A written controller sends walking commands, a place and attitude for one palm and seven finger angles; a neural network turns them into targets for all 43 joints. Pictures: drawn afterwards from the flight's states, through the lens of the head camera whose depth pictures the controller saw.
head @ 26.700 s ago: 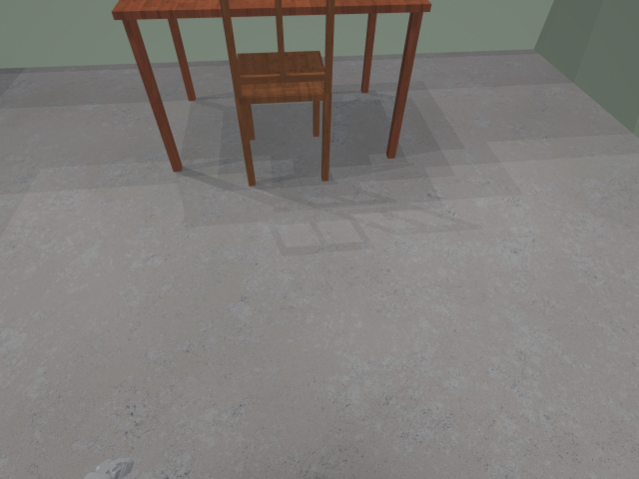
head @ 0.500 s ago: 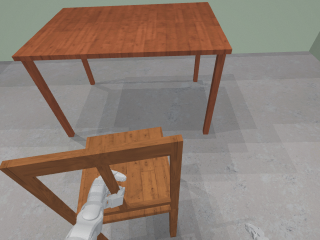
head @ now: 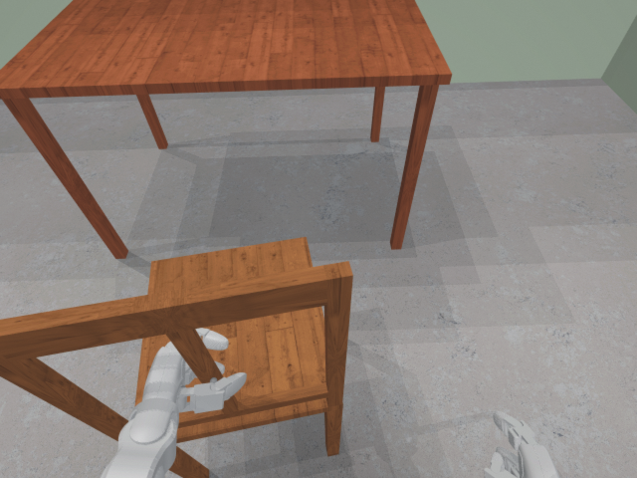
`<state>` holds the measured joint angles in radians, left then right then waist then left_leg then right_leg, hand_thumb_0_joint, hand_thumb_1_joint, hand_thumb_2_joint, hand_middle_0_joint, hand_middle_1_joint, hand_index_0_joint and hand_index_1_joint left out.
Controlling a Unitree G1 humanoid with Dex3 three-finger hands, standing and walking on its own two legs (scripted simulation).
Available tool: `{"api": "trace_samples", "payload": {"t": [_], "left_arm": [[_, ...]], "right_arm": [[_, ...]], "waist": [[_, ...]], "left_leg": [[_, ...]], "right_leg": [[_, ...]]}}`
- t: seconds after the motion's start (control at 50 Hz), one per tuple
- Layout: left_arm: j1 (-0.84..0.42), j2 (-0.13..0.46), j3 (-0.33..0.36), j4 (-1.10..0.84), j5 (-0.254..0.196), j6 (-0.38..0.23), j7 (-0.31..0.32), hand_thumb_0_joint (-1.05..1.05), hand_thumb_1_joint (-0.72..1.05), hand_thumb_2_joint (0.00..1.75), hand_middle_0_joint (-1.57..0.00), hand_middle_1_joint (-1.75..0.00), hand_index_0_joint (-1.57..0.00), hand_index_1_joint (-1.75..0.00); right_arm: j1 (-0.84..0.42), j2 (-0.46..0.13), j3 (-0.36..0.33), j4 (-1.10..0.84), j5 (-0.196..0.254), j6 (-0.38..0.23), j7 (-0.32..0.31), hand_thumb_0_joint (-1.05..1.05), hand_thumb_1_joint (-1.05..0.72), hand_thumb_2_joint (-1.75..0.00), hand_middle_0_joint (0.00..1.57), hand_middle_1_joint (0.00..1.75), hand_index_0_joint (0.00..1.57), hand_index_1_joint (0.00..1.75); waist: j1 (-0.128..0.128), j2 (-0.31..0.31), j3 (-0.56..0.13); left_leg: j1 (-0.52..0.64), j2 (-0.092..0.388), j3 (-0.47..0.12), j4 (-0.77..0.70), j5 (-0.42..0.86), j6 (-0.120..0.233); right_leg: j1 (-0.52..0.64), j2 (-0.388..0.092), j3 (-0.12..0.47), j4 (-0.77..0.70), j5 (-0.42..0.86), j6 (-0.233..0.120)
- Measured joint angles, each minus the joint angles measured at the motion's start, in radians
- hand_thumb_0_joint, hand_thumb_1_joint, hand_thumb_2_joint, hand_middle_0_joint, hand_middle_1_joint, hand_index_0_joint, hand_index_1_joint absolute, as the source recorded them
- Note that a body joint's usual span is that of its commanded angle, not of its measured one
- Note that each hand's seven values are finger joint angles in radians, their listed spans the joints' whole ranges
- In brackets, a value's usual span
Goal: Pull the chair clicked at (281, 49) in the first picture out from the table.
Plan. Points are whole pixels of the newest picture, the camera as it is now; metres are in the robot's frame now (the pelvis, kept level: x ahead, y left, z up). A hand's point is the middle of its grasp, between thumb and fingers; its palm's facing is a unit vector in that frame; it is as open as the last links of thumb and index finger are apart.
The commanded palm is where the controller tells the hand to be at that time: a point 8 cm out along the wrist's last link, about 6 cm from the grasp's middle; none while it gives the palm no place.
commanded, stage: open the thumb and straighten the fingers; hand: left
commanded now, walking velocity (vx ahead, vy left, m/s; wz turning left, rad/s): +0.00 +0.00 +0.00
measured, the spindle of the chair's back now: (209, 374) +0.27 +0.17 -0.06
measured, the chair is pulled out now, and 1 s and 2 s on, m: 0.61 0.61 0.61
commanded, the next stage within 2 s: draw the fingers out of the gap in 0.50 s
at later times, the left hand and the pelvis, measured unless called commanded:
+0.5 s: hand (203, 385) +0.25 +0.17 -0.05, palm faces +0.05 -0.97 -0.23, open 17.0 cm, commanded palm +0.23 +0.21 -0.02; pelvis +0.02 +0.01 -0.02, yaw +1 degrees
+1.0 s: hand (194, 438) +0.19 +0.17 -0.05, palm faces +0.06 -0.97 -0.22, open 17.5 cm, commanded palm +0.16 +0.21 -0.02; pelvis +0.02 +0.01 -0.03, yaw +2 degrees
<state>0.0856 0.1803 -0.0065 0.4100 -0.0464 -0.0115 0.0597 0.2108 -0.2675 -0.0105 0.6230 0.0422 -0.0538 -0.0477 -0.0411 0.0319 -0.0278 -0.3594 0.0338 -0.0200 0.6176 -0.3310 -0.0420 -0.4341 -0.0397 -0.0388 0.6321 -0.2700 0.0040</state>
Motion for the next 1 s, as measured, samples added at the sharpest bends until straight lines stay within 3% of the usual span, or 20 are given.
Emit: {"api": "trace_samples", "payload": {"t": [0.12, 0.22, 0.44, 0.54, 0.74, 1.0], "left_arm": [[0.035, -0.005, 0.009, -0.095, -0.004, 0.083, -0.002, 0.01, -0.19, 0.38, -0.39, -1.26, -0.45, -1.32], [0.09, -0.021, -0.012, -0.178, -0.004, 0.126, 0.001, 0.0, -0.4, 0.27, -0.34, -1.04, -0.36, -1.06], [0.149, -0.01, -0.022, -0.298, 0.018, 0.191, 0.011, -0.01, -0.53, 0.21, -0.12, -0.34, -0.12, -0.35], [0.167, -0.002, -0.03, -0.345, 0.011, 0.215, 0.0, -0.01, -0.53, 0.21, -0.05, -0.14, -0.05, -0.14], [0.271, 0.0, -0.025, -0.433, 0.015, 0.244, 0.005, -0.01, -0.54, 0.2, -0.01, -0.02, -0.01, -0.02], [0.456, 0.004, -0.059, -0.574, 0.02, 0.224, 0.009, -0.01, -0.54, 0.2, -0.01, 0.0, 0.0, 0.0]], "right_arm": [[0.007, -0.009, -0.003, -0.02, -0.005, -0.026, -0.006, 0.01, -0.91, -0.9, 0.2, 0.3, 0.2, 0.3], [0.017, 0.0, 0.005, -0.039, -0.01, -0.049, -0.009, 0.01, -0.91, -0.9, 0.2, 0.3, 0.2, 0.3], [0.02, 0.021, 0.03, -0.076, -0.023, -0.068, -0.022, 0.01, -0.9, -0.9, 0.2, 0.3, 0.2, 0.3], [0.021, 0.011, 0.031, -0.083, -0.023, -0.074, -0.025, 0.01, -0.9, -0.9, 0.2, 0.3, 0.2, 0.3], [0.04, 0.013, 0.022, -0.114, -0.023, -0.059, -0.029, 0.01, -0.9, -0.9, 0.2, 0.3, 0.2, 0.3], [0.045, 0.028, 0.02, -0.121, -0.024, -0.087, -0.046, 0.01, -0.9, -0.9, 0.2, 0.3, 0.2, 0.3]], "waist": [[0.004, 0.02, -0.024], [0.013, 0.031, -0.046], [0.024, 0.02, -0.064], [0.02, 0.026, -0.071], [0.013, 0.014, -0.085], [0.022, 0.02, -0.099]], "left_leg": [[-0.056, -0.009, 0.005, 0.063, -0.037, 0.008], [-0.088, -0.016, 0.004, 0.105, -0.066, 0.012], [-0.138, -0.019, -0.016, 0.183, -0.116, 0.011], [-0.154, -0.018, -0.026, 0.204, -0.129, 0.011], [-0.173, -0.015, -0.024, 0.227, -0.144, 0.01], [-0.208, -0.019, -0.04, 0.276, -0.161, 0.011]], "right_leg": [[-0.058, -0.01, 0.008, 0.064, -0.036, 0.009], [-0.089, -0.017, 0.009, 0.106, -0.065, 0.015], [-0.128, -0.023, -0.008, 0.176, -0.117, 0.015], [-0.135, -0.023, -0.018, 0.187, -0.127, 0.016], [-0.156, -0.02, -0.015, 0.21, -0.141, 0.015], [-0.179, -0.025, -0.029, 0.247, -0.157, 0.015]]}}
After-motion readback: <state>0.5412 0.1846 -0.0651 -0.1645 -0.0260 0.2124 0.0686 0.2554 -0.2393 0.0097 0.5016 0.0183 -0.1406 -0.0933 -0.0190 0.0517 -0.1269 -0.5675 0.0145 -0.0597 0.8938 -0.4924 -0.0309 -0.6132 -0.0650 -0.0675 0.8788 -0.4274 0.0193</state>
